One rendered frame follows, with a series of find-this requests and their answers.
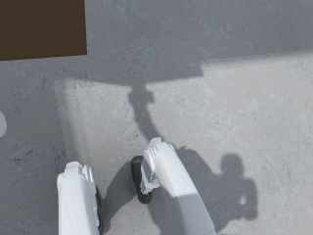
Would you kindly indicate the robot right shin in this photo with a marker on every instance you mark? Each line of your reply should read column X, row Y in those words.
column 148, row 183

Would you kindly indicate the right robot foot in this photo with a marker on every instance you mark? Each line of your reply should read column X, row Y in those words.
column 136, row 172

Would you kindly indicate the cabinet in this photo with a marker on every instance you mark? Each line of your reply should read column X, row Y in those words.
column 37, row 29

